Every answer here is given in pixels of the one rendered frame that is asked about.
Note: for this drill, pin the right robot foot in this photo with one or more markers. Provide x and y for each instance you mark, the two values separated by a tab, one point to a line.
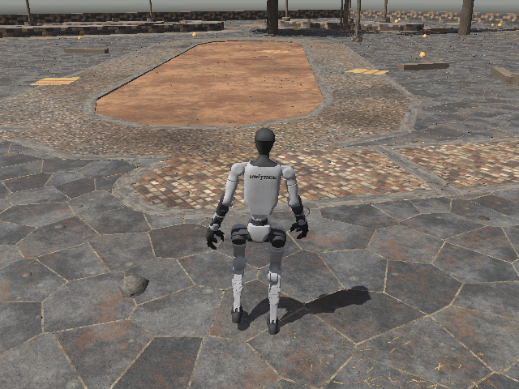
272	328

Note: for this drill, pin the robot left upper arm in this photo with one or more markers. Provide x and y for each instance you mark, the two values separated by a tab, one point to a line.
236	170

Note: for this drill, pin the left robot hand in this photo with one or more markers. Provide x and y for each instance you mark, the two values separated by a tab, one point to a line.
210	237

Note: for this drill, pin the right robot hand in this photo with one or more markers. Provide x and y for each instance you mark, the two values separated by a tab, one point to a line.
298	227

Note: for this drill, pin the right robot forearm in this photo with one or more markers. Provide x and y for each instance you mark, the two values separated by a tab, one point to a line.
299	213

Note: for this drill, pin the robot torso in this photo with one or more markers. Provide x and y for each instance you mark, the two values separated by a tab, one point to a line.
261	191

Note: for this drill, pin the left robot forearm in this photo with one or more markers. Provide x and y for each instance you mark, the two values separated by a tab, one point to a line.
219	215

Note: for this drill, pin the robot right upper arm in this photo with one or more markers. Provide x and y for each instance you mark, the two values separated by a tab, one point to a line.
287	172

